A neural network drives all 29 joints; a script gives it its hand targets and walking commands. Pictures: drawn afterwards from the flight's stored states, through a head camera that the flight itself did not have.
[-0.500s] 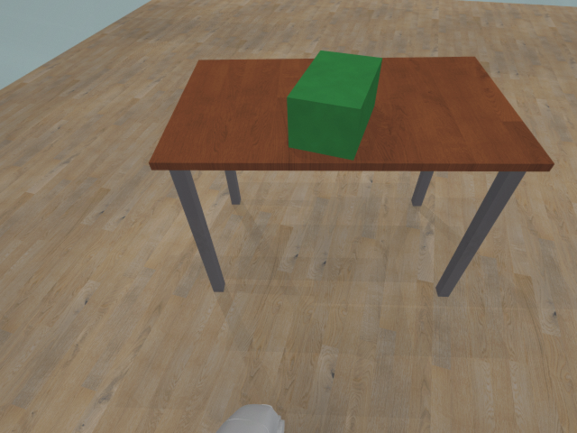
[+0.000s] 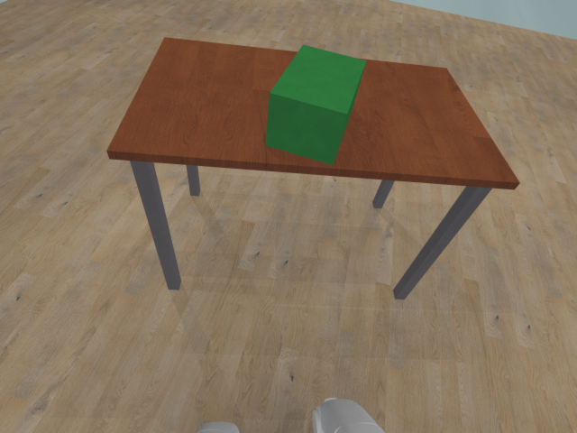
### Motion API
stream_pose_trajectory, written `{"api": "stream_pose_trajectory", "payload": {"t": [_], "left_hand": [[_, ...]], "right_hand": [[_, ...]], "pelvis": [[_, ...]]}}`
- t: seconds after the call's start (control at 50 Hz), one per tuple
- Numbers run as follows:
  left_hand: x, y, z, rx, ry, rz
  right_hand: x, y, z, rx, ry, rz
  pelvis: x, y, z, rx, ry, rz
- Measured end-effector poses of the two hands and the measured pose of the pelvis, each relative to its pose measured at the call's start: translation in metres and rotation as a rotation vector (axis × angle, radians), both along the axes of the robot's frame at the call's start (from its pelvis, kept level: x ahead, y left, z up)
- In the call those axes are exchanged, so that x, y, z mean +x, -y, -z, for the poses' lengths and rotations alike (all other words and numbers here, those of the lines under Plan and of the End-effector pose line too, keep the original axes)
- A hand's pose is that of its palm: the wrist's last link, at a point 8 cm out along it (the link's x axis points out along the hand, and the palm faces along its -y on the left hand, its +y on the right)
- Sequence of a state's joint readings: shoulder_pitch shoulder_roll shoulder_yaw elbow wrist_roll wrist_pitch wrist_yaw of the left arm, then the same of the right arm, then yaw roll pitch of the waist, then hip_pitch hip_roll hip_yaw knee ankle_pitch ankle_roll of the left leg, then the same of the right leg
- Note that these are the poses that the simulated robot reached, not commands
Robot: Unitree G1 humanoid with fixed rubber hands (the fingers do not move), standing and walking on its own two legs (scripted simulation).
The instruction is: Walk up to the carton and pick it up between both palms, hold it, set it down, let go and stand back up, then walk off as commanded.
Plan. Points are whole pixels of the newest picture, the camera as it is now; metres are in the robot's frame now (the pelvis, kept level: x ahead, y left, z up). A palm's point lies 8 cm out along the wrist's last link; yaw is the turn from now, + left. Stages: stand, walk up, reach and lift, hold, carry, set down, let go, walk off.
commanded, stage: walk off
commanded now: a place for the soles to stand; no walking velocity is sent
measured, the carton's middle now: (317, 102) +0.83 -0.02 +0.00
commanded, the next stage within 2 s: stand in 1.68 s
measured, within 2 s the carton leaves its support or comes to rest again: neither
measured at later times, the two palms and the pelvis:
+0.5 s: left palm out of the picture +0.10 +0.21 -0.12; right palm (550, 389) +0.22 -0.41 -0.09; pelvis +0.10 -0.09 -0.01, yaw +1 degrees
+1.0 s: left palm (123, 406) +0.16 +0.25 -0.11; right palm (550, 403) +0.20 -0.41 -0.10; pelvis +0.10 -0.09 -0.01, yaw +0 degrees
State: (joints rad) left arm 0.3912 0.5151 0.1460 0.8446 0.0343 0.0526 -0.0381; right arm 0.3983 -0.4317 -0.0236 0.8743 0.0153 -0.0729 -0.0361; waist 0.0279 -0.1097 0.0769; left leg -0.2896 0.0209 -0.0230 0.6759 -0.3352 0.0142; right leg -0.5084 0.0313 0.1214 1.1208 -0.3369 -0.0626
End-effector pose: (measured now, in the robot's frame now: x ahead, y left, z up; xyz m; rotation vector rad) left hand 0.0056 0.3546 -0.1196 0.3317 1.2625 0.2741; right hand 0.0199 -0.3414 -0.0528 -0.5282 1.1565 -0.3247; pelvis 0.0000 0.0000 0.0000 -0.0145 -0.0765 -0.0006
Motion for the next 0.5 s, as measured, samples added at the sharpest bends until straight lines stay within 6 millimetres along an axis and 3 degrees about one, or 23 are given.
{"api": "stream_pose_trajectory", "payload": {"t": [0.1,0.2,0.36,0.42,0.5], "left_hand": [[0.023,0.03,-0.007,0.029,-0.013,0.016],[0.047,0.069,-0.003,0.059,0.02,0.023],[0.073,0.137,-0.005,-0.037,0.0,0.026],[0.083,0.147,-0.002,-0.062,-0.007,0.02],[0.099,0.146,0.005,-0.081,-0.009,0.013]], "right_hand": [[0.029,0.036,0.013,0.024,0.003,-0.008],[0.071,0.077,0.041,0.05,0.026,-0.023],[0.154,0.08,0.042,0.125,0.096,-0.064],[0.176,0.078,0.04,0.124,0.105,-0.078],[0.198,0.07,0.039,0.111,0.12,-0.093]], "pelvis": [[0.02,0.034,0.005,0.03,-0.026,0.013],[0.044,0.072,0.022,0.048,-0.008,0.009],[0.079,0.093,0.008,0.059,-0.033,-0.008],[0.089,0.094,0.007,0.055,-0.051,-0.015],[0.1,0.088,0.009,0.044,-0.065,-0.021]]}}
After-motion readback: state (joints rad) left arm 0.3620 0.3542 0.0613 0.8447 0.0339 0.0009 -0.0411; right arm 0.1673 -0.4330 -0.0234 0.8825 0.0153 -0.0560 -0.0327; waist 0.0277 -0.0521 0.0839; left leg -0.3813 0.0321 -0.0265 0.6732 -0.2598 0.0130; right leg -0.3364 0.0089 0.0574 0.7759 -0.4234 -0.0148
